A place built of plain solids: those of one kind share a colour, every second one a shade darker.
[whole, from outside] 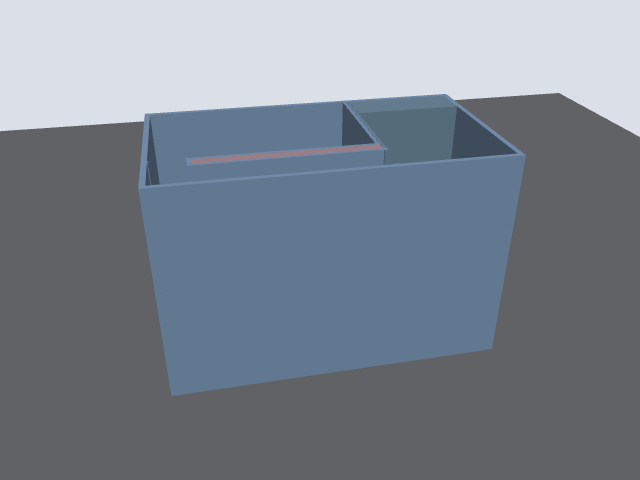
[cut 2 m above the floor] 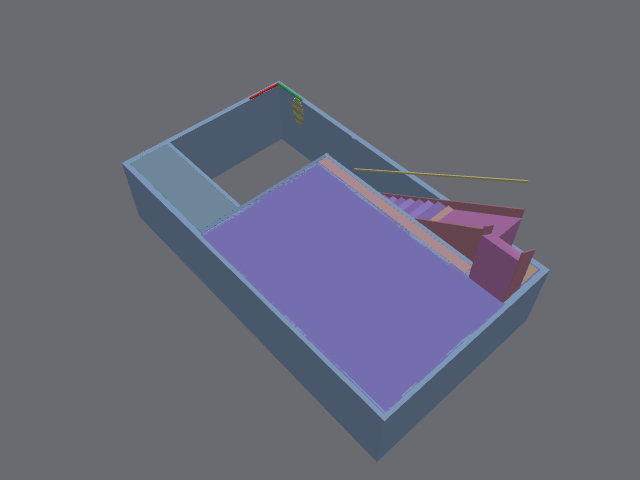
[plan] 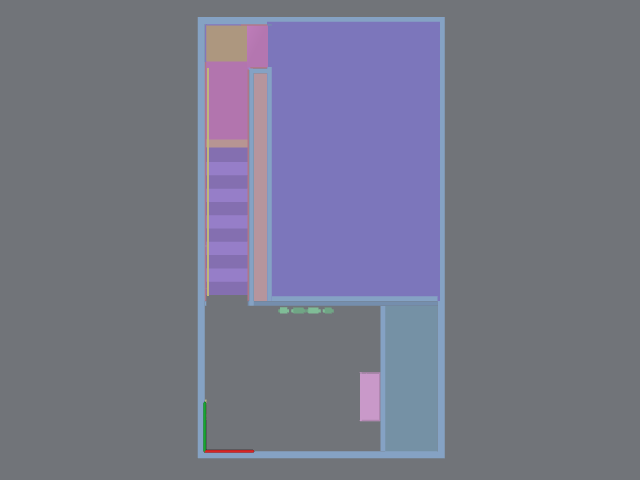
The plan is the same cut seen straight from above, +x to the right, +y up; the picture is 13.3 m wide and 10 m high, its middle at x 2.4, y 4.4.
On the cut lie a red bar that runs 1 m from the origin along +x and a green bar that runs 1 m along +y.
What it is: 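A lodging house's back stair, a dwelling of no particular year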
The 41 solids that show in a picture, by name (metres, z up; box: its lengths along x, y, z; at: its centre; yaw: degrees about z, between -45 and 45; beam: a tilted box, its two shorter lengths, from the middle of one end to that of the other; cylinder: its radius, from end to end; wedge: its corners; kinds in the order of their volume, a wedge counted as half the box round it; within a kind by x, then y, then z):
{
 "upper_1": {"box": [3.6, 5.82, 3.56], "at": [3.1, 6.04, 1.73]},
 "wall_1": {"box": [0.15, 9.2, 6.13], "at": [-0.07, 4.45, 3.02]},
 "wall_2": {"box": [0.031, 0.1, 6.13], "at": [0.02, 3.08, 3.02]},
 "wall_3": {"box": [0.1, 4.94, 6.13], "at": [0.97, 5.5, 3.02]},
 "wall_4": {"box": [0.47, 0.1, 6.13], "at": [1.16, 7.92, 3.02]},
 "wall_5": {"box": [0.1, 4.88, 6.13], "at": [1.35, 5.57, 3.02]},
 "wall_6": {"box": [5.15, 0.15, 6.13], "at": [2.42, -0.07, 3.02]},
 "wall_7": {"box": [5.15, 0.15, 6.13], "at": [2.42, 8.97, 3.02]},
 "wall_8": {"box": [3.96, 0.1, 6.13], "at": [2.87, 3.08, 3.02]},
 "wall_9": {"box": [3.45, 0.1, 6.13], "at": [3.12, 3.18, 3.02]},
 "wall_10": {"box": [0.1, 3.03, 2.81], "at": [3.71, 1.51, 1.35]},
 "wall_11": {"box": [0.15, 9.2, 6.13], "at": [4.92, 4.45, 3.02]},
 "beside_lower_1": {"box": [1.09, 3.03, 6.13], "at": [4.3, 1.51, 3.02]},
 "beside_box_1": {"box": [0.27, 4.74, 6.13], "at": [1.16, 5.5, 3.02]},
 "carriage_1": {"wedge": [[0.03, 3.31, -0.05], [0.03, 3.31, -0.01], [0.03, 8.12, -0.05], [0.03, 8.12, 3.05], [0.9, 3.31, -0.05], [0.9, 3.31, -0.01], [0.9, 8.12, -0.05], [0.9, 8.12, 3.05]]},
 "carriage_2": {"wedge": [[0.88, 8.0, -0.05], [0.88, 8.0, 3.12], [0.88, 8.87, -0.05], [0.88, 8.87, 3.12], [1.32, 8.0, -0.05], [1.32, 8.0, 3.4], [1.32, 8.87, -0.05], [1.32, 8.87, 3.4]]},
 "landing_bearer_1": {"box": [0.93, 0.87, 3.12], "at": [0.49, 8.43, 1.51]},
 "string_1": {"wedge": [[0.0, 3.13, -0.05], [0.0, 3.13, 0.14], [0.0, 8.11, -0.05], [0.0, 8.11, 3.3], [0.03, 3.13, -0.05], [0.03, 3.13, 0.14], [0.03, 8.11, -0.05], [0.03, 8.11, 3.3]]},
 "string_2": {"wedge": [[0.75, 8.86, -0.05], [0.75, 8.86, 3.3], [0.75, 8.9, -0.05], [0.75, 8.9, 3.3], [1.3, 8.86, -0.05], [1.3, 8.86, 3.65], [1.3, 8.9, -0.05], [1.3, 8.9, 3.65]]},
 "string_3": {"wedge": [[0.89, 3.13, -0.05], [0.89, 3.13, 0.14], [0.89, 7.95, -0.05], [0.89, 7.95, 3.2], [0.92, 3.13, -0.05], [0.92, 3.13, 0.14], [0.92, 7.95, -0.05], [0.92, 7.95, 3.2]]},
 "string_4": {"wedge": [[0.95, 7.97, -0.05], [0.95, 7.97, 3.43], [0.95, 8.0, -0.05], [0.95, 8.0, 3.43], [1.3, 7.97, -0.05], [1.3, 7.97, 3.65], [1.3, 8.0, -0.05], [1.3, 8.0, 3.65]]},
 "rail_1": {"wedge": [[0.05, 3.23, 1.01], [0.05, 3.23, 1.06], [0.05, 7.98, 4.03], [0.05, 7.98, 4.07], [0.09, 3.23, 1.01], [0.09, 3.23, 1.06], [0.09, 7.98, 4.03], [0.09, 7.98, 4.07]]},
 "tread_1": {"wedge": [[0.02, 3.25, 0.17], [0.02, 3.26, 0.07], [0.02, 3.59, 0.07], [0.02, 3.59, 0.17], [0.9, 3.25, 0.17], [0.9, 3.26, 0.07], [0.9, 3.59, 0.07], [0.9, 3.59, 0.17]]},
 "tread_2": {"wedge": [[0.02, 3.53, 0.34], [0.02, 3.54, 0.24], [0.02, 3.86, 0.25], [0.02, 3.86, 0.35], [0.9, 3.53, 0.34], [0.9, 3.54, 0.24], [0.9, 3.86, 0.25], [0.9, 3.86, 0.35]]},
 "tread_3": {"wedge": [[0.02, 3.81, 0.42], [0.02, 3.81, 0.52], [0.02, 4.14, 0.42], [0.02, 4.14, 0.52], [0.9, 3.81, 0.42], [0.9, 3.81, 0.52], [0.9, 4.14, 0.42], [0.9, 4.14, 0.52]]},
 "tread_4": {"wedge": [[0.02, 4.09, 0.6], [0.02, 4.09, 0.7], [0.02, 4.42, 0.6], [0.02, 4.42, 0.7], [0.9, 4.09, 0.6], [0.9, 4.09, 0.7], [0.9, 4.42, 0.6], [0.9, 4.42, 0.7]]},
 "tread_5": {"wedge": [[0.02, 4.36, 0.77], [0.02, 4.36, 0.87], [0.02, 4.7, 0.77], [0.02, 4.7, 0.87], [0.9, 4.36, 0.77], [0.9, 4.36, 0.87], [0.9, 4.7, 0.77], [0.9, 4.7, 0.87]]},
 "tread_6": {"wedge": [[0.02, 4.64, 0.95], [0.02, 4.64, 1.05], [0.02, 4.97, 0.95], [0.02, 4.97, 1.05], [0.9, 4.64, 0.95], [0.9, 4.64, 1.05], [0.9, 4.97, 0.95], [0.9, 4.97, 1.05]]},
 "tread_7": {"wedge": [[0.02, 4.92, 1.12], [0.02, 4.92, 1.22], [0.02, 5.25, 1.13], [0.02, 5.25, 1.23], [0.9, 4.92, 1.12], [0.9, 4.92, 1.22], [0.9, 5.25, 1.13], [0.9, 5.25, 1.23]]},
 "tread_8": {"wedge": [[0.02, 5.19, 1.4], [0.02, 5.2, 1.3], [0.02, 5.53, 1.3], [0.02, 5.53, 1.4], [0.9, 5.19, 1.4], [0.9, 5.2, 1.3], [0.9, 5.53, 1.3], [0.9, 5.53, 1.4]]},
 "tread_9": {"wedge": [[0.02, 5.47, 1.48], [0.02, 5.47, 1.58], [0.02, 5.8, 1.48], [0.02, 5.8, 1.58], [0.9, 5.47, 1.48], [0.9, 5.47, 1.58], [0.9, 5.8, 1.48], [0.9, 5.8, 1.58]]},
 "tread_10": {"wedge": [[0.02, 5.75, 1.65], [0.02, 5.75, 1.75], [0.02, 6.08, 1.65], [0.02, 6.08, 1.75], [0.9, 5.75, 1.65], [0.9, 5.75, 1.75], [0.9, 6.08, 1.65], [0.9, 6.08, 1.75]]},
 "tread_11": {"wedge": [[0.02, 6.02, 1.93], [0.02, 6.03, 1.83], [0.02, 6.36, 1.83], [0.02, 6.36, 1.93], [0.9, 6.02, 1.93], [0.9, 6.03, 1.83], [0.9, 6.36, 1.83], [0.9, 6.36, 1.93]]},
 "coat_pegs_1": {"box": [0.15, 0.13, 0.68], "at": [1.64, 2.93, 1.22]},
 "coat_pegs_2": {"box": [0.22, 0.13, 0.87], "at": [1.95, 2.93, 1.12]},
 "coat_pegs_3": {"box": [0.22, 0.13, 0.82], "at": [2.26, 2.93, 1.15]},
 "coat_pegs_4": {"box": [0.15, 0.13, 0.81], "at": [2.57, 2.93, 1.15]},
 "string_turn_1": {"box": [0.72, 0.031, 3.35], "at": [0.39, 8.88, 1.62]},
 "riser_1": {"wedge": [[0.02, 6.33, 1.9], [0.02, 6.33, 2.01], [0.02, 6.63, 1.99], [0.02, 6.63, 2.01], [0.9, 6.33, 1.9], [0.9, 6.33, 2.01], [0.9, 6.63, 1.99], [0.9, 6.63, 2.01]]},
 "boot_bench_1": {"box": [0.42, 0.96, 0.028], "at": [3.44, 1.14, 0.45]},
 "boot_bench_2": {"box": [0.032, 1.02, 0.05], "at": [3.64, 1.14, 0.97]}
}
